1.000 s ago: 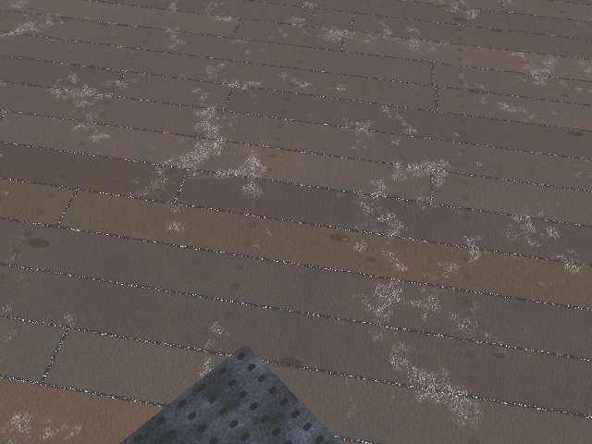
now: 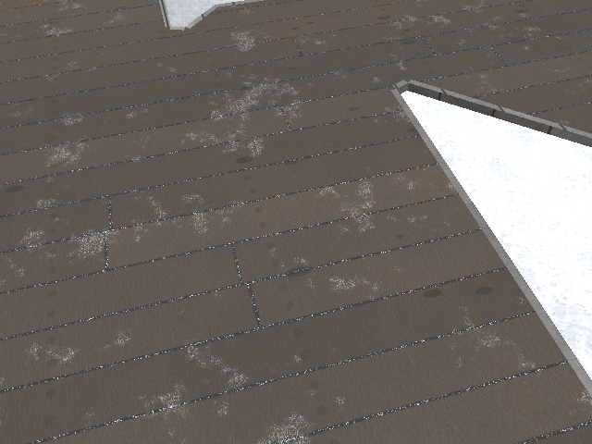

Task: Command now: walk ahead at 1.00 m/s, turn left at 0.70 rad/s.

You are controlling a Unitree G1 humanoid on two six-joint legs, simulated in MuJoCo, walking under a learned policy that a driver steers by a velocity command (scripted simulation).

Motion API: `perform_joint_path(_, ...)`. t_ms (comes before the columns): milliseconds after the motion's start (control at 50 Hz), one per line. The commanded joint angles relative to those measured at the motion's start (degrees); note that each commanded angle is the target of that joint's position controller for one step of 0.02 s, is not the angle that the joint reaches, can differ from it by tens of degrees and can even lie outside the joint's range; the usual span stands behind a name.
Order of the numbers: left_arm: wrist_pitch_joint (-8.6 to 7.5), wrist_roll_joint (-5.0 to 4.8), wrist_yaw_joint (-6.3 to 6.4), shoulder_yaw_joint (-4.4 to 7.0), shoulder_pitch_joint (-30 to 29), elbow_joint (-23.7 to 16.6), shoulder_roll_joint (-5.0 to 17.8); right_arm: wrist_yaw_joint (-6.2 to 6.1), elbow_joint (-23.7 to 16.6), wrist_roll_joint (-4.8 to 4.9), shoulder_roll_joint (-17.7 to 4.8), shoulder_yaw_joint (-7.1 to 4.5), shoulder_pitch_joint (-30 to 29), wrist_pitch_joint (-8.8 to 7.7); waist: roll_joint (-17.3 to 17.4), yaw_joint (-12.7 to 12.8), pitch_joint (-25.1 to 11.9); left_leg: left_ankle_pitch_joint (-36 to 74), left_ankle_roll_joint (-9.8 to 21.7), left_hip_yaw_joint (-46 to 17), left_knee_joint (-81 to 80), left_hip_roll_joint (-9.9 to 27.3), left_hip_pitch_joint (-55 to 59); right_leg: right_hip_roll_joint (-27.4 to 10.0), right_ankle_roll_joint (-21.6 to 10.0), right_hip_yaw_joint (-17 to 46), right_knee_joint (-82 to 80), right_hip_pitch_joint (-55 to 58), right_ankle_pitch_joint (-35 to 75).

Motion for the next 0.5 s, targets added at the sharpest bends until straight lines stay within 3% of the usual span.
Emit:
perform_joint_path(20, -2.13, -0.1, 0.21, -0.33, -6.1, -3.7, 1.7, 1.16, -5.3, 0.11, 0.9, 0.81, -5.2, -0.36, -5.9, -3.1, 7.0, 9.7, 1.1, 2.5, -8.5, 0.3, 0.3, -12.1, -1.3, -0.7, -11.7, -8.9, 29.2)
perform_joint_path(60, -2.02, -0.35, 0.97, -0.25, -4.3, -2.8, 3.3, 2.01, -6.8, -0.02, 0.4, 1.2, -9.1, -0.72, -3.7, -2.5, 8.0, 13.1, 2.6, 7.3, -18.4, -2.1, 4.4, -11.8, 0.0, -4.3, -12.6, -6.9, 38.6)
perform_joint_path(80, -2.21, -0.34, 1.4, 0.03, -5.3, -3.1, 5.4, 2.31, -7.4, -0.16, 0.3, 1.35, -9.5, -0.7, -4.5, -3.7, 7.2, 15.1, 3.8, 8.0, -22.4, -3.1, 8.4, -13.4, 0.2, -5.1, -11.9, -5.7, 45.9)
perform_joint_path(120, -1.25, -0.35, 2.51, 0.52, -2.9, -3.0, 8.3, 2.23, -6.5, -0.11, -2.3, 0.74, -7.4, -0.66, -5.5, -4.7, 3.6, 12.6, 5.3, 13.0, -24.9, -9.0, 13.1, -13.8, 1.7, -6.1, -3.5, 2.2, 71.2)
perform_joint_path(140, -0.27, 0.07, 3.23, 1.09, -3.8, -3.4, 10.4, 1.89, -5.4, 0.05, -3.7, 0.3, -2.5, -0.46, -7.7, -7.7, 0.8, 8.6, 6.0, 13.3, -25.0, -10.9, 18.2, -14.9, 2.0, -5.8, 3.5, 3.9, 80.0)
perform_joint_path(160, 0.86, 0.64, 3.71, 1.72, -6.3, -4.3, 12.4, 1.5, -3.4, 0.08, -6.0, -0.69, 6.4, -0.24, -9.1, -12.7, -4.2, 4.6, 7.3, 12.2, -24.4, -12.5, 27.3, -16.3, 1.7, -4.8, 14.8, 3.3, 85.0)
perform_joint_path(180, 1.99, 1.14, 3.67, 2.13, -9.6, -5.6, 13.2, 0.69, 0.1, -0.02, -8.9, -2.23, 18.4, -0.06, -8.7, -18.2, -9.2, -0.1, 9.2, 9.3, -25.2, -13.1, 39.2, -17.0, 0.8, -3.0, 31.0, -1.1, 82.4)
perform_joint_path(200, 2.41, 0.56, 2.56, 2.34, -11.8, -7.0, 13.2, -0.58, 1.8, 0.79, -11.1, -4.04, 23.7, 0.06, -2.6, -20.5, -10.4, -3.4, 11.4, 4.5, -31.7, -13.4, 48.3, -11.2, 0.9, -3.8, 53.8, -9.7, 59.5)
perform_joint_path(220, 1.55, 2.22, 1.18, -1.03, -10.0, -8.4, 0.7, -1.44, 1.7, 0.7, -14.1, -4.24, 16.5, 0.31, 11.3, -10.1, -2.3, 3.0, 13.5, -9.8, -28.2, -4.4, 50.9, -2.1, 1.6, 0.3, 75.3, -32.0, -8.5)
perform_joint_path(240, 0.34, 0.5, 1.0, -1.48, -7.4, -14.9, 1.8, -1.5, -1.1, -0.41, -19.0, -5.61, 13.3, 1.03, 14.5, -6.5, -14.3, -10.7, 25.3, -41.0, -42.5, 4.1, 62.4, 1.8, 2.8, 12.3, 83.7, -46.9, -11.3)
perform_joint_path(260, -1.24, 1.27, 1.02, -1.73, -10.6, -15.5, 4.7, -1.97, -2.5, -0.82, -16.2, -5.42, 12.2, 0.91, 3.2, -6.8, -10.6, -22.4, 23.0, -49.2, -53.6, 7.3, 59.1, -2.2, 1.9, 17.4, 79.1, -51.4, -6.8)
perform_joint_path(280, -1.8, 1.34, 0.91, -1.63, -13.2, -15.5, 6.1, -2.36, -1.7, -0.49, -12.5, -4.62, 11.2, 0.54, -5.1, -4.9, -3.9, -22.5, 19.9, -46.0, -55.6, 6.3, 50.5, -4.8, 1.7, 17.7, 71.8, -50.0, -2.4)
perform_joint_path(300, -1.45, 2.18, 1.21, -1.87, -14.2, -15.0, 5.5, -2.37, -1.4, -0.29, -11.2, -4.2, 9.3, -0.09, -8.9, -2.3, -0.2, -16.5, 17.4, -40.1, -55.4, 3.7, 42.1, -6.8, 2.1, 17.1, 67.0, -46.4, -1.4)
perform_joint_path(340, 1.2, 3.55, 1.07, -2.38, -13.4, -15.0, 4.6, -2.76, -2.1, 0.34, -9.2, -3.16, 6.9, -1.84, -9.6, 1.3, 2.1, -8.1, 16.4, -31.5, -55.8, -0.7, 29.7, -9.4, 4.4, 16.9, 60.1, -39.6, -1.9)
perform_joint_path(380, 2.89, 3.47, 0.74, -2.86, -16.4, -16.8, 3.6, -2.43, -2.7, 0.69, -9.5, -3.07, 6.8, -3.23, -8.4, 1.3, 3.6, -4.4, 15.9, -25.8, -57.6, -4.5, 22.1, -10.8, 6.1, 14.7, 50.8, -36.1, -0.6)
perform_joint_path(420, 3.04, 2.59, 0.1, -3.49, -24.2, -20.2, 2.6, -2.4, -2.8, 0.76, -9.8, -3.25, 8.3, -3.71, -6.4, -1.3, 5.7, 1.5, 14.2, -22.4, -58.8, -7.2, 19.6, -10.5, 6.6, 12.4, 39.2, -34.8, 8.6)
perform_joint_path(460, 2.87, 1.58, -0.37, -4.1, -28.9, -22.0, 1.3, -2.12, -2.6, 1.14, -10.2, -3.7, 10.1, -3.56, -3.5, -4.2, 4.6, 8.4, 11.6, -20.7, -57.2, -9.2, 22.6, -8.4, 5.8, 11.5, 28.3, -32.4, 18.9)
perform_joint_path(500, 2.69, 0.95, -0.38, -4.11, -31.2, -22.8, 1.7, -1.8, -2.2, 1.23, -10.9, -4.14, 12.6, -3.4, -0.7, -7.0, 2.3, 17.3, 10.0, -21.8, -54.8, -8.5, 29.5, -5.7, 5.0, 10.7, 22.0, -31.8, 23.2)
